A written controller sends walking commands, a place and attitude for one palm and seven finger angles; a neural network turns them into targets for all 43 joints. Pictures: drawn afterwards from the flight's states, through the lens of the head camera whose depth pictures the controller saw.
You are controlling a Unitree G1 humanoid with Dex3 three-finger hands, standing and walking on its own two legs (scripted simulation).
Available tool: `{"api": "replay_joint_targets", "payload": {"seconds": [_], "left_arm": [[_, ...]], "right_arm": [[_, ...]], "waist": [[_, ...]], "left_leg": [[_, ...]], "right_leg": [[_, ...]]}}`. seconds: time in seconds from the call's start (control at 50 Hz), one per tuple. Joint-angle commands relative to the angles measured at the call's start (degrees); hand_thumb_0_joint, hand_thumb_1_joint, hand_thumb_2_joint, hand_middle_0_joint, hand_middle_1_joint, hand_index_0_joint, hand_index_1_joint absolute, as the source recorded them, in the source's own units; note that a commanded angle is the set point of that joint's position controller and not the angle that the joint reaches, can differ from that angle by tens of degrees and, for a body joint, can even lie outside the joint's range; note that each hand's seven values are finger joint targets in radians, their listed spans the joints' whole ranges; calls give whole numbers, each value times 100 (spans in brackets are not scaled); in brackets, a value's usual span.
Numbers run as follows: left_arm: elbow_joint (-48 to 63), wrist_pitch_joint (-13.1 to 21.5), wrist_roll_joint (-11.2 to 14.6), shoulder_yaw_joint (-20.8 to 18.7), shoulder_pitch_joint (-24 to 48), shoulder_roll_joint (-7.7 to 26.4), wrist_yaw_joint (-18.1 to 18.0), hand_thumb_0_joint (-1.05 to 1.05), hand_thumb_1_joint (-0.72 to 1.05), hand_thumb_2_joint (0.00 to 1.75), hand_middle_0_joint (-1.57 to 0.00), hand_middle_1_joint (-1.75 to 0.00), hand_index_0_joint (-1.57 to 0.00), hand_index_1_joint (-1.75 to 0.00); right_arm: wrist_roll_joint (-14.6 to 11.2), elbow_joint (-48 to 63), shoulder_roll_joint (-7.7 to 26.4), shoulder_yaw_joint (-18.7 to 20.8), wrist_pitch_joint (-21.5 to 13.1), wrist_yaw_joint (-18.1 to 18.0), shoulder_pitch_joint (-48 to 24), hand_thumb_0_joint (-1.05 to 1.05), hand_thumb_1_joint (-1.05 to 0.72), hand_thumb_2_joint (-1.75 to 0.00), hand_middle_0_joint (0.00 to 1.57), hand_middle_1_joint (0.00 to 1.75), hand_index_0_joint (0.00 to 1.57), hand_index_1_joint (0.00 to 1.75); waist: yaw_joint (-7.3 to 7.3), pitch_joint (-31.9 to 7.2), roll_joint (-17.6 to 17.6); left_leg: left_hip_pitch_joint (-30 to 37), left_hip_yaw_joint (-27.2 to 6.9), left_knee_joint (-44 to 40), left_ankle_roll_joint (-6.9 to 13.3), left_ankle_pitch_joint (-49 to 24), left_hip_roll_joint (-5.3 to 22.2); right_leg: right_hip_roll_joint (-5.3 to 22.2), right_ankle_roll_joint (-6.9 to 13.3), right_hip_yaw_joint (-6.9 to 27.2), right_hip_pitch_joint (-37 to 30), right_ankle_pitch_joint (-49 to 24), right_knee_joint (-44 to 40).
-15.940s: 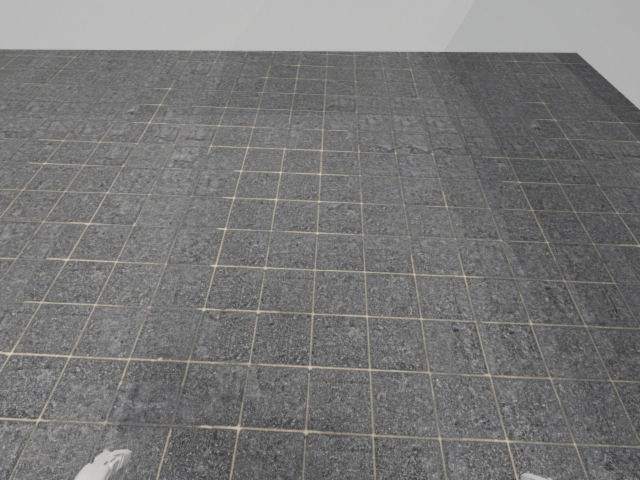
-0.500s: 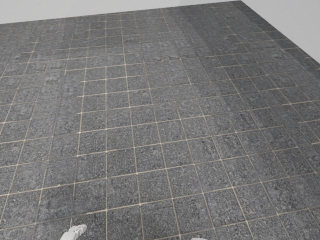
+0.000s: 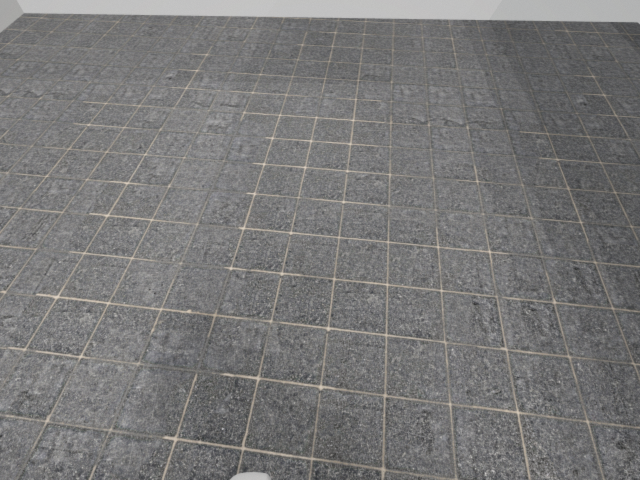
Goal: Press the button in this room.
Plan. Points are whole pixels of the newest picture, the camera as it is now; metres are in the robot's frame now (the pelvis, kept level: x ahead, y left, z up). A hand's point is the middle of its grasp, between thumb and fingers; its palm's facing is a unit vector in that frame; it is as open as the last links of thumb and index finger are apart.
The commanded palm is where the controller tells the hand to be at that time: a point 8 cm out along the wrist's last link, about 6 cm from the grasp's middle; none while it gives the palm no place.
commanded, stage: turn or walk to find it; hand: left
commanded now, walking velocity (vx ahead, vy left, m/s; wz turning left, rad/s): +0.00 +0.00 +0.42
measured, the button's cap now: out of the picture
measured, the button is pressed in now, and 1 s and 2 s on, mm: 0 0 0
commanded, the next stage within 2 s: stand and wait in 0.24 s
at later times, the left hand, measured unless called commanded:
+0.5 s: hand out of the picture +0.03 +0.21 -0.17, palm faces +0.10 -0.96 -0.26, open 7.4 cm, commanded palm none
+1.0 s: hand out of the picture +0.02 +0.22 -0.18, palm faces -0.05 -0.97 -0.23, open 7.4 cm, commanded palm none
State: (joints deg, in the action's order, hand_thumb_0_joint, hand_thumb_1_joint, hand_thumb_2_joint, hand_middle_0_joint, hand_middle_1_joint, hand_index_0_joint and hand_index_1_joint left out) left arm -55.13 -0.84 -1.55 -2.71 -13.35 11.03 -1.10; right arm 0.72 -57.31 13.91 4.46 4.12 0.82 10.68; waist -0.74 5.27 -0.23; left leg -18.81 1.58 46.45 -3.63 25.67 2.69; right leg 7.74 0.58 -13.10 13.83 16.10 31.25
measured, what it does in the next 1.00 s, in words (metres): steps on the spot: left foot, then right foot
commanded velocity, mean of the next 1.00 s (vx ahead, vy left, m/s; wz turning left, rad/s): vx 0.00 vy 0.00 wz -0.29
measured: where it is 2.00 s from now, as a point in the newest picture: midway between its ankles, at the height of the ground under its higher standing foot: outside the picture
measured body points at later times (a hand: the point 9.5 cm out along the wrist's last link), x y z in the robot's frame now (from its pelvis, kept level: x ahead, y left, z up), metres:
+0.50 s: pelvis -0.01 +0.01 -0.01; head +0.00 -0.01 +0.44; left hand +0.02 +0.26 -0.15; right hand +0.07 -0.21 -0.17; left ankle -0.02 +0.14 -0.74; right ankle +0.00 -0.10 -0.74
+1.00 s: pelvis -0.04 +0.02 +0.00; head +0.01 +0.02 +0.44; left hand +0.03 +0.27 -0.16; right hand +0.02 -0.26 -0.14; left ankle -0.04 +0.14 -0.74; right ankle +0.00 -0.09 -0.74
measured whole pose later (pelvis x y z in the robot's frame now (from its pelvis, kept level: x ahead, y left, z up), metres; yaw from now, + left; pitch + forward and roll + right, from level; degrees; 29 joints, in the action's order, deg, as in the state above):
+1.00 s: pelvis -0.04 +0.02 +0.00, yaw -8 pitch +1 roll +0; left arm -57.4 -3.1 -0.8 -4.6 -12.8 12.6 -0.2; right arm 0.1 -55.8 12.8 3.3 0.8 -1.9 8.3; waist -1.7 3.9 -1.5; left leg -12.7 0.9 28.8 -1.3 18.4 0.9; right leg -4.4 1.3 5.9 20.3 10.4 30.0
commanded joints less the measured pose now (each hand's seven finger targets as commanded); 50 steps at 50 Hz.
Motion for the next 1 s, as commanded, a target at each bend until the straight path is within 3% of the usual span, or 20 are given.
{"api": "replay_joint_targets", "payload": {"seconds": [0.0, 0.02, 0.04, 0.06, 0.08, 0.1, 0.18, 0.34, 0.44, 0.46, 0.48, 0.5, 0.54, 0.58, 0.64, 0.8, 0.92, 0.94, 0.96, 0.98], "left_arm": [[204, 57, 21, -312, -147, 1270, -46, 0, 90, 90, -20, -30, -20, -30], [236, 14, 76, -289, -94, 1154, -39, 0, 90, 90, -20, -30, -20, -30], [378, -25, 117, -223, -143, 818, -14, 0, 90, 90, -20, -30, -20, -30], [536, -80, 74, -114, 178, 577, -13, 0, 90, 90, -20, -30, -20, -30], [553, -121, 59, -152, 287, 726, -12, 0, 90, 90, -20, -30, -20, -30], [462, -172, 38, -166, 449, 679, -28, 0, 90, 90, -20, -30, -20, -30], [225, -114, 62, -186, 195, 757, 68, 0, 90, 90, -20, -30, -20, -30], [63, -74, 73, 37, 146, 414, 2, 0, 90, 90, -20, -30, -20, -30], [-245, -25, 70, 30, -420, 461, 15, 0, 90, 90, -20, -30, -20, -30], [-284, 11, 39, -8, -583, 598, 5, 0, 90, 90, -20, -30, -20, -30], [-268, 60, -4, -71, -488, 950, -16, 0, 90, 90, -20, -30, -20, -30], [-171, 55, 15, -134, -417, 1247, -2, 0, 90, 90, -20, -30, -20, -30], [-84, 22, 33, -227, -184, 1107, -34, 0, 90, 90, -20, -30, -20, -30], [39, -9, 49, -247, 30, 923, -31, 0, 90, 90, -20, -30, -20, -30], [104, 38, 56, -280, 23, 881, -10, 0, 90, 90, -20, -30, -20, -30], [36, 16, 12, -389, -364, 1091, 11, 0, 90, 90, -20, -30, -20, -30], [156, -79, 45, -419, 185, 1209, 26, 0, 90, 90, -20, -30, -20, -30], [197, -93, 78, -386, 297, 1090, 29, 0, 90, 90, -20, -30, -20, -30], [303, -119, 130, -326, 285, 863, 55, 0, 90, 90, -20, -30, -20, -30], [414, -138, 137, -271, 283, 635, 122, 0, 90, 90, -20, -30, -20, -30]], "right_arm": [[-26, 384, 277, -22, -276, -45, 219, 0, -90, -90, 20, 30, 20, 30], [-19, 335, 489, 21, -328, -36, 440, 0, -90, -90, 20, 30, 20, 30], [22, 367, 1007, 133, -377, -51, 557, 0, -90, -90, 20, 30, 20, 30], [26, 338, 1380, 217, -328, -94, 737, 0, -90, -90, 20, 30, 20, 30], [52, 318, 1318, 185, -293, -100, 665, 0, -90, -90, 20, 30, 20, 30], [69, 324, 1119, 133, -329, -161, 462, 0, -90, -90, 20, 30, 20, 30], [35, 470, 845, 15, -387, -212, 11, 0, -90, -90, 20, 30, 20, 30], [43, 211, 522, -37, -487, -262, 317, 0, -90, -90, 20, 30, 20, 30], [13, 41, 538, -11, -428, -261, 138, 0, -90, -90, 20, 30, 20, 30], [-13, 45, 380, -18, -419, -259, 142, 0, -90, -90, 20, 30, 20, 30], [-49, 128, 104, -60, -396, -253, 233, 0, -90, -90, 20, 30, 20, 30], [-40, 261, 37, -92, -331, -241, 34, 0, -90, -90, 20, 30, 20, 30], [31, 258, 300, -1, -187, -246, -103, 0, -90, -90, 20, 30, 20, 30], [26, 155, 328, 34, -214, -216, -21, 0, -90, -90, 20, 30, 20, 30], [32, 112, 275, 50, -212, -183, 93, 0, -90, -90, 20, 30, 20, 30], [-6, 362, 298, -8, -290, -271, -252, 0, -90, -90, 20, 30, 20, 30], [-76, 261, 296, -44, -394, -341, 424, 0, -90, -90, 20, 30, 20, 30], [-87, 220, 379, -24, -443, -355, 631, 0, -90, -90, 20, 30, 20, 30], [-44, 255, 692, 31, -491, -378, 677, 0, -90, -90, 20, 30, 20, 30], [23, 412, 1122, 121, -465, -363, 422, 0, -90, -90, 20, 30, 20, 30]], "waist": [[56, -879, -942], [223, -1008, -407], [287, -1072, 1153], [428, -828, 1813], [404, -759, 1185], [385, -554, 1605], [115, -516, 914], [162, -760, 825], [-105, -476, 642], [-153, -478, 197], [-36, -337, -874], [-83, -27, -1526], [-128, 149, -1744], [-15, 100, -921], [6, -380, -519], [-265, -856, -749], [113, -1097, -758], [234, -1164, -555], [299, -1119, 343], [230, -704, 1815]], "left_leg": [[641, 333, -1819, 104, -952, -172], [1355, 65, -2458, 187, -1675, 41], [2038, -1510, -2841, 606, -2681, 1246], [1722, -2207, -2934, 1120, -3976, 2002], [1374, -1931, -2836, 1398, -3617, 2083], [994, -1788, -3005, 1257, -3331, 1688], [1275, -1168, -2729, 1108, -3939, 1055], [1553, -990, -2696, 1289, -4018, 1105], [620, -703, -2248, 934, -2569, 948], [380, -452, -1792, 680, -1996, 689], [-251, 22, -1070, 366, -856, 149], [-502, 176, -425, 227, 426, -141], [-519, -285, 655, 299, 382, 11], [-763, -286, 1254, 277, -113, 17], [-739, -244, 1285, 155, -454, 34], [-714, -215, 157, 26, -44, -33], [777, -56, -1884, 150, -781, -240], [1499, -114, -2487, 189, -1198, -79], [2113, -909, -3033, 449, -968, 707], [1963, -2096, -3412, 887, -1294, 1970]], "right_leg": [[1155, 383, 828, -543, -2230, -191], [937, 99, 551, -29, -1648, 408], [233, -304, 258, 1229, 229, 1520], [-117, -460, 548, 1788, 2034, 2341], [-19, -371, 878, 1623, 1889, 2804], [6, -402, 1097, 1666, 1577, 2940], [-154, -489, 1116, 1778, 704, 3320], [-268, -466, 1201, 1105, 805, 1894], [-457, -341, 978, -356, -414, -326], [-230, -265, 1357, -628, -864, -834], [620, 108, 2624, -744, -1303, -1186], [1323, 665, 3279, -252, -1558, -1582], [1062, 991, 3422, 404, -157, -2008], [779, 962, 3128, 229, -219, -1837], [503, 757, 2799, -159, -561, -1640], [523, 1015, 3366, -899, -1695, -1290], [199, 712, 3432, -184, -1962, -789], [-57, 480, 3194, 326, -1659, -488], [-584, 213, 2757, 1265, -738, 188], [-1171, -93, 1874, 2182, 1248, 1405]]}}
